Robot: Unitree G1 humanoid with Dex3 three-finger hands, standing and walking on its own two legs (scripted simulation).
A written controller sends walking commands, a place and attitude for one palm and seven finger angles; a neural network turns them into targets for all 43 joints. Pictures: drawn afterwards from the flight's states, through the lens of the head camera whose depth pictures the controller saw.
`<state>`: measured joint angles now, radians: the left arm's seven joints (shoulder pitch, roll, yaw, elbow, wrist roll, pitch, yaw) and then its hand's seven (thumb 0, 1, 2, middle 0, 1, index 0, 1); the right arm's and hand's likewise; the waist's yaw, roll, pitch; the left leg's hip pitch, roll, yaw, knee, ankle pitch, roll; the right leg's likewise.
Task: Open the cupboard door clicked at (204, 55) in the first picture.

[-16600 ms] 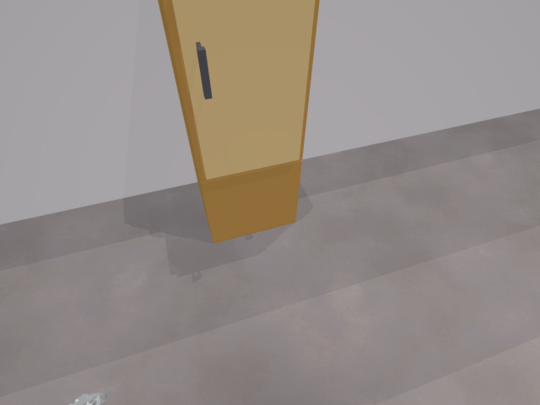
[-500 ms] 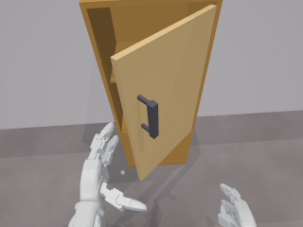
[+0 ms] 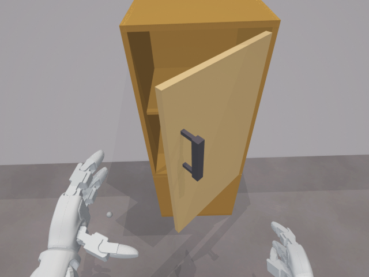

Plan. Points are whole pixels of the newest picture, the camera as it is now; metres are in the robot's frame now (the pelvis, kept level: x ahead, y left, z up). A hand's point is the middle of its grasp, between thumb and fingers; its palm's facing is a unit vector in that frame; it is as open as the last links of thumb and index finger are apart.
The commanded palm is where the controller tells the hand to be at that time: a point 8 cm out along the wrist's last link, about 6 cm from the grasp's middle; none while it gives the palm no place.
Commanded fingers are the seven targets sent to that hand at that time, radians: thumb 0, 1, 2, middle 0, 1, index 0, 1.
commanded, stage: draw the hand back to the body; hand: left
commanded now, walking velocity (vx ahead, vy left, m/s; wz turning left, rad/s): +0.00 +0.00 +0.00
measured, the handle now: (191, 155) +0.37 +0.02 +0.09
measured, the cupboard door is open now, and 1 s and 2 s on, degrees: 43 43 43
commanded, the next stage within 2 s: step back with the hand held close in 1.00 s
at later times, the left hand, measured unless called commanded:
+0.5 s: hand (41, 193) +0.20 +0.25 +0.17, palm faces +0.35 -0.86 -0.37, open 10.5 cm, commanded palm +0.15 +0.30 +0.19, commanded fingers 0.00 0.73 0.82 -0.19 -0.30 -0.19 -0.30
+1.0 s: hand (29, 187) +0.20 +0.27 +0.18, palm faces +0.42 -0.82 -0.39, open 7.4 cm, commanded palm +0.15 +0.31 +0.20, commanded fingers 0.00 0.90 0.90 -0.20 -0.30 -0.20 -0.30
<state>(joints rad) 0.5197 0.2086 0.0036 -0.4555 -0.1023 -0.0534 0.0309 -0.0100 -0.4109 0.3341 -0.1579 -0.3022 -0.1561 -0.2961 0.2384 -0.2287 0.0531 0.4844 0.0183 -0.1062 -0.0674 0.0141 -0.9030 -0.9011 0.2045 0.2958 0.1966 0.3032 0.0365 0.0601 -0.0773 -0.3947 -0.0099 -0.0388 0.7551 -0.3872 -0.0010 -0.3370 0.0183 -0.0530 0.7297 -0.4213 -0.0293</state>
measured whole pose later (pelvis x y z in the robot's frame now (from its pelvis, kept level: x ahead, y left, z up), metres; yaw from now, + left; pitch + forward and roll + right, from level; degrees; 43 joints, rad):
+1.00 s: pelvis +0.01 +0.01 +0.03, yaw -1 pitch -4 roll -1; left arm 0.48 0.34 0.33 -0.40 -0.06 -0.08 0.11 0.02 0.89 0.89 -0.21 -0.30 -0.21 -0.30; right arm 0.19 -0.22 0.03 0.63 0.00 -0.09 -0.08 0.01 -0.90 -0.90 0.21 0.30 0.20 0.30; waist 0.06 0.05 0.02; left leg -0.10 -0.01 -0.01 0.41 -0.24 0.02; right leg -0.05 0.01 -0.02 0.36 -0.25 -0.01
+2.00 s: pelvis -0.12 +0.03 +0.01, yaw +2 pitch +0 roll -3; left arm 0.54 0.38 0.42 -0.54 -0.02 -0.23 0.15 0.02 0.89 0.90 -0.21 -0.30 -0.21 -0.30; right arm 0.20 -0.20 0.01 0.61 0.00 -0.09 -0.06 0.01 -0.90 -0.90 0.21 0.30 0.20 0.30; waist 0.01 0.01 0.04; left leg -0.49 -0.02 -0.03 0.69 -0.29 0.01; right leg -0.32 0.06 0.03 0.56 -0.24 0.00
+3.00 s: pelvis -0.33 +0.03 +0.03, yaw -4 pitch -1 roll +1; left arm 0.56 0.41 0.42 -0.45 -0.02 -0.25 0.14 0.01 0.89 0.90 -0.22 -0.30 -0.22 -0.30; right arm 0.30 -0.21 0.01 0.68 -0.01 -0.11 -0.07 0.01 -0.90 -0.90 0.21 0.30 0.20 0.30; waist 0.01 -0.03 -0.08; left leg -0.57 0.01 0.03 1.08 -0.29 0.00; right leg -0.22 0.00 -0.05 0.48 -0.26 -0.06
